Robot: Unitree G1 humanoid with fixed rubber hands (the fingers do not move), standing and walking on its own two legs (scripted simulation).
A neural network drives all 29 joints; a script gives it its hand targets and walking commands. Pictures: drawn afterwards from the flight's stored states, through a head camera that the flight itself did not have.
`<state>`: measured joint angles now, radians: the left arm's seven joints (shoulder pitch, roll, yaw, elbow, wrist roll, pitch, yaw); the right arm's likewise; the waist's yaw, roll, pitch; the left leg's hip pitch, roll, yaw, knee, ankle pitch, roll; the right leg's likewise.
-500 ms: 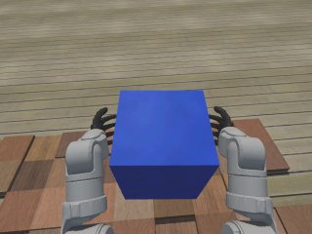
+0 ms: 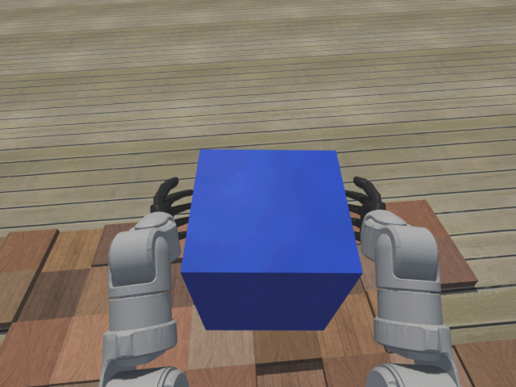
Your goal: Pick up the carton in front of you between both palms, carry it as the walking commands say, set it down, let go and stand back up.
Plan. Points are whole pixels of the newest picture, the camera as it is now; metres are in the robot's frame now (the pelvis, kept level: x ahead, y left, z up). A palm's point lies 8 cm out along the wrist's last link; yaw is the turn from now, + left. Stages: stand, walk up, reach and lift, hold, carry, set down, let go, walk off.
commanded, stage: carry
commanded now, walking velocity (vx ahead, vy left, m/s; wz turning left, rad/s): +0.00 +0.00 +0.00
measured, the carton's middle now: (266, 246) +0.34 +0.00 +0.05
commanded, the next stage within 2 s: none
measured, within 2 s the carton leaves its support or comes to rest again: neither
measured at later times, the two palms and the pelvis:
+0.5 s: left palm (166, 235) +0.30 +0.14 +0.13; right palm (381, 232) +0.30 -0.16 +0.12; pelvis -0.02 -0.01 +0.00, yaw +0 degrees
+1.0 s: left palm (155, 241) +0.29 +0.15 +0.14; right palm (376, 238) +0.29 -0.15 +0.13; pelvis -0.03 +0.01 +0.00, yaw +0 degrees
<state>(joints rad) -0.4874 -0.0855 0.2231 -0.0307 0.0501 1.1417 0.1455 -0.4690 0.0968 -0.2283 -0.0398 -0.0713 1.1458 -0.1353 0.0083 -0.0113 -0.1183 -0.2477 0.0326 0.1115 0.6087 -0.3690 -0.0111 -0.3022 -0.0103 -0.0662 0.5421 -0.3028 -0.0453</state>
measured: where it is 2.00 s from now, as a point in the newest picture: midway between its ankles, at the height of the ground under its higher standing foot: outside the picture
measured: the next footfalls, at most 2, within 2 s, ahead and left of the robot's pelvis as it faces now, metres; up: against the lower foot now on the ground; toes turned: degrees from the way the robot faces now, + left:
none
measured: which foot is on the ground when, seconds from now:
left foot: down 0.00-1.00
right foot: down 0.00-1.00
